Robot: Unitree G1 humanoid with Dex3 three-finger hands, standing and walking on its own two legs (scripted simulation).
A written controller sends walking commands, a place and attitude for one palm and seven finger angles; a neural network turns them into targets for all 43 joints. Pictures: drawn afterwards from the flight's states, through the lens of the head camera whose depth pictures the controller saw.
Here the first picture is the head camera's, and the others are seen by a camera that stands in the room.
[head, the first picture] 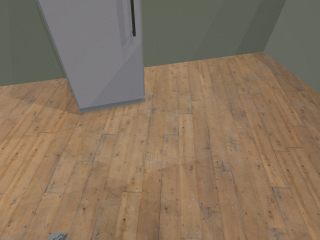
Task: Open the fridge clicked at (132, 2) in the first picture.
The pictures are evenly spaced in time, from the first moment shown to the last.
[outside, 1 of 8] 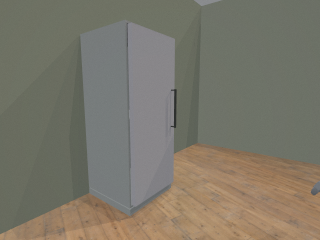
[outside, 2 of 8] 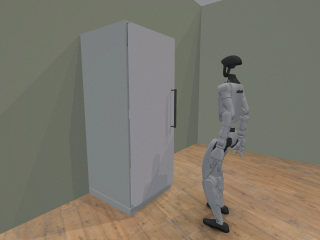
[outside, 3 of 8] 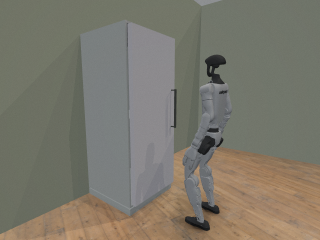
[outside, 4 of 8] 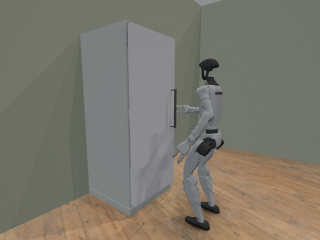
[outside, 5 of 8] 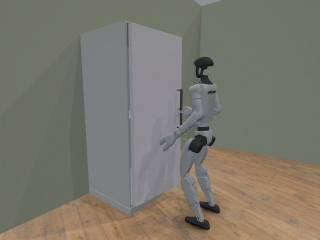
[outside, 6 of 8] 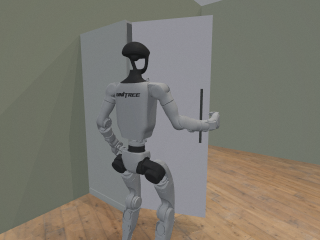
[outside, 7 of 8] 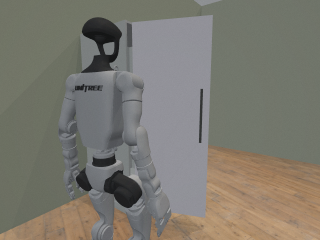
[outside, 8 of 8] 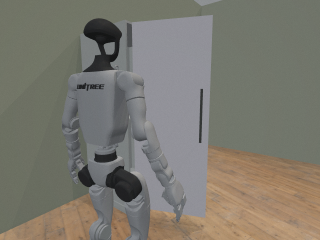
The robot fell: no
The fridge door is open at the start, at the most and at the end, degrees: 0 79 66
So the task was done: yes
